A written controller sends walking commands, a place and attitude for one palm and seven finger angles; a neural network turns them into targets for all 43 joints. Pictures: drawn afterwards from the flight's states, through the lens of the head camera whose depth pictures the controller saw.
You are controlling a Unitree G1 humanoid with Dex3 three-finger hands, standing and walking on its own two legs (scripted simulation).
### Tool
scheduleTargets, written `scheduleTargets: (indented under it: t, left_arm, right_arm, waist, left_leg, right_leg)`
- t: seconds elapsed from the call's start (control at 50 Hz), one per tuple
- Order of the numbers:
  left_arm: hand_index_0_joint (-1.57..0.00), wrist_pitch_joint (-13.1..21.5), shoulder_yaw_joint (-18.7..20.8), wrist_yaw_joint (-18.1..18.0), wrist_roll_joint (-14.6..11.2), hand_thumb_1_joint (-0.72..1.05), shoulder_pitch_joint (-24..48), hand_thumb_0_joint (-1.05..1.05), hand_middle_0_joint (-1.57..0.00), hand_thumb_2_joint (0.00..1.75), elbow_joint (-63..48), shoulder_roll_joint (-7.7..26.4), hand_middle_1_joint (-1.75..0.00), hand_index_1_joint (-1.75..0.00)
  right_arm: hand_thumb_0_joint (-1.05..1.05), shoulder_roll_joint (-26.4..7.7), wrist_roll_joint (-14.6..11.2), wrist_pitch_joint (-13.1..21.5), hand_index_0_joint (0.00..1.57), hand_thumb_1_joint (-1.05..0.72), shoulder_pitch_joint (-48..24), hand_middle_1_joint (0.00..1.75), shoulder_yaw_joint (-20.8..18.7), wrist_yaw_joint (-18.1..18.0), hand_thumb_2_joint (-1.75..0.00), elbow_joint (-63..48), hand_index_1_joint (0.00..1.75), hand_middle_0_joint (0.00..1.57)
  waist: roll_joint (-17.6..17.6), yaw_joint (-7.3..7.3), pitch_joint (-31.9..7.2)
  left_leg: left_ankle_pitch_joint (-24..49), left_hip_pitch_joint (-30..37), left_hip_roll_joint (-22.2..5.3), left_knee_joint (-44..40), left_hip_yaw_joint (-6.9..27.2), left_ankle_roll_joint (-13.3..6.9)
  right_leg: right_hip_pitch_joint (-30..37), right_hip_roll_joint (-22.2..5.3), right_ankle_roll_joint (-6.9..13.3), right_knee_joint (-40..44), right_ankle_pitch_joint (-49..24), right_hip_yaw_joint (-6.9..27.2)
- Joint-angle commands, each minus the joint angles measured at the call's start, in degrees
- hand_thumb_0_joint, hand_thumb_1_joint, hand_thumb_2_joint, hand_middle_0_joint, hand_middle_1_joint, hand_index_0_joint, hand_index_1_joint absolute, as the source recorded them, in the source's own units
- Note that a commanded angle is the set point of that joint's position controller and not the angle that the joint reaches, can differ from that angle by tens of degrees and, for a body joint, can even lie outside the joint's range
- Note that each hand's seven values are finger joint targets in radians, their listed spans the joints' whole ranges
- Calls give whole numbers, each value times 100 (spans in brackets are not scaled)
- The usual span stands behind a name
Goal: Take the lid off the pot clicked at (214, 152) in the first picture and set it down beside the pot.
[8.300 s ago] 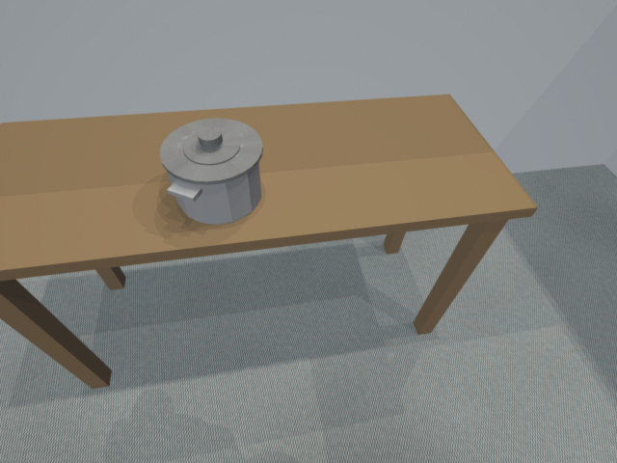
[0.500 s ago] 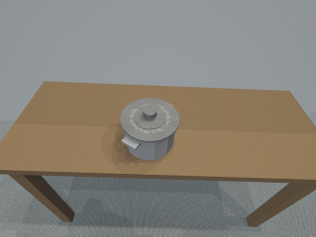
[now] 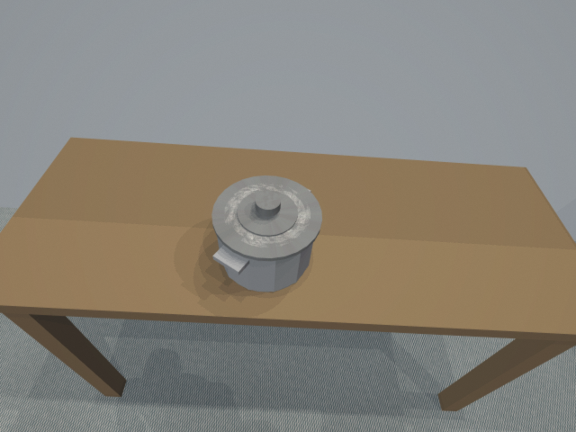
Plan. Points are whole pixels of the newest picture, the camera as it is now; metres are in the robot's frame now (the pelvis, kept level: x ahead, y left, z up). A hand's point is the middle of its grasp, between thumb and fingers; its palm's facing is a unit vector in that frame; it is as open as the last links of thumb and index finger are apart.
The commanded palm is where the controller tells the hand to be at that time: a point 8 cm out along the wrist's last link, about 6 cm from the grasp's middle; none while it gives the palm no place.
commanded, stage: shuffle to correct the standing spot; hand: left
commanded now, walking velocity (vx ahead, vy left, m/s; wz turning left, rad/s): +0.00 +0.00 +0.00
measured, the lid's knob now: (267, 203) +0.45 +0.07 +0.06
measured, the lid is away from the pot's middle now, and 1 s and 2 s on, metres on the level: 0.00 0.00 0.00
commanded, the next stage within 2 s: come to a stop and stand still in 0.54 s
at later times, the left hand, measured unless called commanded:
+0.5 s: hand out of the picture -0.03 +0.14 -0.19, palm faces -0.02 -0.99 -0.17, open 7.3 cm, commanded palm none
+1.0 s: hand out of the picture -0.03 +0.08 -0.18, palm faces +0.08 -0.99 -0.14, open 7.3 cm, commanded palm none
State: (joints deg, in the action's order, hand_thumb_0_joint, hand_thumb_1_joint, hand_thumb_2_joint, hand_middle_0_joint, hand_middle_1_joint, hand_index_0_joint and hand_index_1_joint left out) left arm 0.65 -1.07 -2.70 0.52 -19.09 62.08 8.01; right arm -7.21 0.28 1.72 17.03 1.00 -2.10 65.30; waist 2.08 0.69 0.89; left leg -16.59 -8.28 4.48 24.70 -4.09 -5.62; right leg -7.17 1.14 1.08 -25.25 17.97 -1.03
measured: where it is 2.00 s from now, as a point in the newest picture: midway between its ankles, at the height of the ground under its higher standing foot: outside the picture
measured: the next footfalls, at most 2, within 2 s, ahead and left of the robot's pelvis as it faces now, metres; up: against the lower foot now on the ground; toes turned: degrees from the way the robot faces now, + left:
none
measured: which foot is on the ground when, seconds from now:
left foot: down 0.00-1.00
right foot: down 0.00-1.00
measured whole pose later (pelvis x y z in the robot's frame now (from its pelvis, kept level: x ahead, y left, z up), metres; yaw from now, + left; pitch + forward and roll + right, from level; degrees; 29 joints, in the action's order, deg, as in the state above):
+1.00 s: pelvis +0.00 -0.07 +0.00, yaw +1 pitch +0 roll -1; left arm 1.0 -0.4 -2.7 0.7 -19.9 61.6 6.5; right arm -7.2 -0.5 -0.5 15.1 -0.3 -2.9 65.5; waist 1.3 1.4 2.4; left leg -18.4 -11.2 -1.4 29.7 -1.2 0.2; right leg -7.6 3.7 4.5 -24.7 17.4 -7.0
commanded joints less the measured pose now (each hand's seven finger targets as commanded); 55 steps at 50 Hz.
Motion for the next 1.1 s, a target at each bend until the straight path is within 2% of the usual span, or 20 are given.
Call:
scheduleTargets:
  t: [0.0,0.08,0.16,0.28,0.34,0.38,0.42,0.46,0.52,0.56,0.64,0.72,0.78,0.86,0.92,1.0,1.02,1.04,1.06,1.08]
  left_arm:
    - [-20,44,62,-58,20,90,-507,0,-20,90,-129,429,-30,-30]
    - [-20,13,47,-46,7,90,-527,0,-20,90,-103,379,-30,-30]
    - [-20,-66,69,-39,19,90,-543,0,-20,90,-125,342,-30,-30]
    - [-20,-208,134,14,67,90,-499,0,-20,90,-252,373,-30,-30]
    - [-20,-285,177,36,111,90,-493,0,-20,90,-302,371,-30,-30]
    - [-20,-306,196,65,136,90,-521,0,-20,90,-326,374,-30,-30]
    - [-20,-281,194,68,153,90,-630,0,-20,90,-296,297,-30,-30]
    - [-20,-218,175,48,145,90,-693,0,-20,90,-257,329,-30,-30]
    - [-20,-148,154,23,102,90,-710,0,-20,90,-225,360,-30,-30]
    - [-20,-116,141,12,79,90,-670,0,-20,90,-234,378,-30,-30]
    - [-20,-98,137,-11,67,90,-692,0,-20,90,-210,375,-30,-30]
    - [-20,90,139,-60,19,90,-722,0,-20,90,-104,508,-30,-30]
    - [-20,118,173,-70,11,90,-704,0,-20,90,-135,631,-30,-30]
    - [-20,98,213,-100,29,90,-738,0,-20,90,-155,635,-30,-30]
    - [-20,73,219,-97,39,90,-656,0,-20,90,-186,631,-30,-30]
    - [-20,57,173,-66,16,90,-501,0,-20,90,-261,535,-30,-30]
    - [-20,193,313,-289,33,90,-809,0,-20,90,-40,764,-30,-30]
    - [-20,228,349,-228,62,90,-690,0,-20,90,-384,1040,-30,-30]
    - [-20,215,292,-175,66,90,-569,0,-20,90,-405,842,-30,-30]
    - [-20,166,303,-124,52,90,-434,0,-20,90,-385,891,-30,-30]
  right_arm:
    - [0,-553,2,77,20,-90,369,30,-93,-50,-90,-122,30,20]
    - [0,-508,-7,94,20,-90,338,30,-113,-65,-90,-69,30,20]
    - [0,-582,5,57,20,-90,291,30,-168,-99,-90,-54,30,20]
    - [0,-746,25,-26,20,-90,324,30,-300,-162,-90,-78,30,20]
    - [0,-803,54,-54,20,-90,266,30,-358,-162,-90,-129,30,20]
    - [0,-807,64,-62,20,-90,129,30,-386,-145,-90,-194,30,20]
    - [0,-820,71,-64,20,-90,42,30,-401,-123,-90,-233,30,20]
    - [0,-659,50,-62,20,-90,98,30,-375,-84,-90,-231,30,20]
    - [0,-494,40,-84,20,-90,136,30,-350,-54,-90,-191,30,20]
    - [0,-414,43,-87,20,-90,261,30,-325,-47,-90,-146,30,20]
    - [0,-385,37,-111,20,-90,252,30,-311,-56,-90,-81,30,20]
    - [0,-100,-25,-96,20,-90,223,30,-167,-50,-90,-74,30,20]
    - [0,-129,-57,-97,20,-90,255,30,-155,-68,-90,-62,30,20]
    - [0,-172,-83,-135,20,-90,251,30,-142,-93,-90,-111,30,20]
    - [0,-195,-84,-154,20,-90,254,30,-149,-92,-90,-137,30,20]
    - [0,-260,-57,-113,20,-90,280,30,-133,-62,-90,-135,30,20]
    - [0,-598,-37,-67,20,-90,-239,30,-267,-62,-90,-613,30,20]
    - [0,-419,-24,-176,20,-90,182,30,-271,-33,-90,-770,30,20]
    - [0,-401,-31,-173,20,-90,99,30,-257,-31,-90,-787,30,20]
    - [0,-250,-23,-185,20,-90,81,30,-243,21,-90,-863,30,20]
  waist:
    - [-116,-12,319]
    - [-17,-27,284]
    - [-367,-48,302]
    - [-575,-65,289]
    - [-589,-38,286]
    - [-349,30,398]
    - [-270,88,400]
    - [-88,22,372]
    - [83,-49,170]
    - [-100,-111,-3]
    - [-293,-80,174]
    - [15,-57,263]
    - [40,-22,270]
    - [166,23,215]
    - [190,8,217]
    - [-140,-17,164]
    - [-182,0,317]
    - [21,-206,-73]
    - [-557,-161,-155]
    - [-551,-113,-577]
  left_leg:
    - [2019,81,-1076,-346,946,209]
    - [2238,184,-1204,-373,1007,185]
    - [2215,224,-1375,-462,1148,166]
    - [2086,175,-1893,-615,1585,-120]
    - [1490,-233,-2119,-724,1704,-323]
    - [1036,-665,-2109,-721,1618,-339]
    - [675,-983,-1879,-537,1394,-166]
    - [507,-1004,-1445,-286,1059,82]
    - [556,-789,-1146,82,785,194]
    - [885,-550,-1124,146,754,214]
    - [1245,-599,-1160,213,779,214]
    - [765,-776,-829,363,444,436]
    - [608,-832,-784,371,329,513]
    - [411,-896,-771,498,284,555]
    - [377,-811,-786,515,318,556]
    - [1387,-272,-974,174,465,479]
    - [192,-752,-649,1419,-28,708]
    - [-681,-1214,-584,1799,342,512]
    - [-676,-1081,-704,1785,398,462]
    - [-553,-976,-714,1641,338,506]
  right_leg:
    - [-373,-717,241,356,-1481,571]
    - [-401,-601,134,351,-1393,440]
    - [-558,-516,51,228,-1073,342]
    - [-1016,-356,20,-408,-200,128]
    - [-1140,-389,6,-987,390,115]
    - [-1040,-427,29,-1024,337,81]
    - [-741,-448,36,-493,-215,61]
    - [-574,-548,87,-96,-825,187]
    - [-513,-698,170,112,-1004,356]
    - [-465,-713,190,105,-1182,290]
    - [-419,-696,106,115,-1465,193]
    - [27,-1085,-88,533,-2673,651]
    - [343,-1203,-119,495,-3881,680]
    - [543,-1314,-72,480,-4435,701]
    - [414,-1332,33,510,-4140,694]
    - [-7,-1070,4,462,-3162,429]
    - [-90,-1314,-614,364,-6847,994]
    - [450,-1547,-621,264,-6668,847]
    - [254,-1568,-110,222,-5605,699]
    - [371,-1579,576,208,-3998,701]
